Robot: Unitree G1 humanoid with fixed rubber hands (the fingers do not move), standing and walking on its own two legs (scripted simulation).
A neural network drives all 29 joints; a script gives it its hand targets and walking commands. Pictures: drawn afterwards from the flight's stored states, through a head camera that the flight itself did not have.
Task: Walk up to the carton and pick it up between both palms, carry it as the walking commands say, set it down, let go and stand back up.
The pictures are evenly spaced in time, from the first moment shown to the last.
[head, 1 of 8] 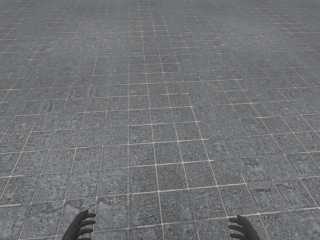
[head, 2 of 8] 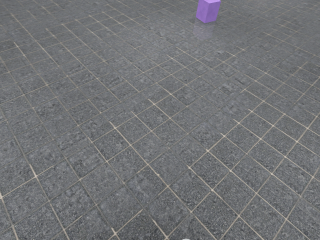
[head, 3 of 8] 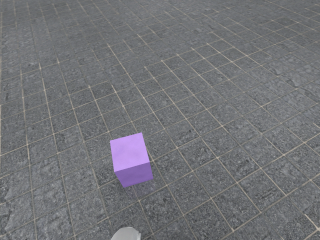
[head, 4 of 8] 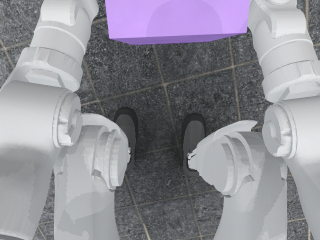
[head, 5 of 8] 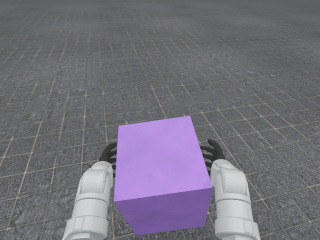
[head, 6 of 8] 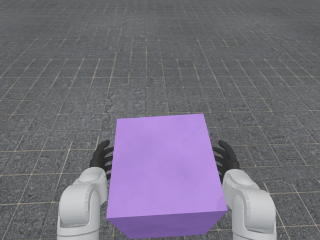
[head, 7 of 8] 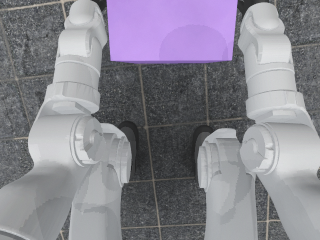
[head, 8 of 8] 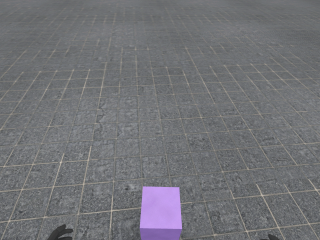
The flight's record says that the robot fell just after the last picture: no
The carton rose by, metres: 0.67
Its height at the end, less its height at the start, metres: +0.00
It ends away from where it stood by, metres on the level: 0.98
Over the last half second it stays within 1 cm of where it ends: yes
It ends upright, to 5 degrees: yes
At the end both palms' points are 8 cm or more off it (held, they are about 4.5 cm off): yes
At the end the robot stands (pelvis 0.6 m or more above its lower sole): yes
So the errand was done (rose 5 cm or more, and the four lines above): yes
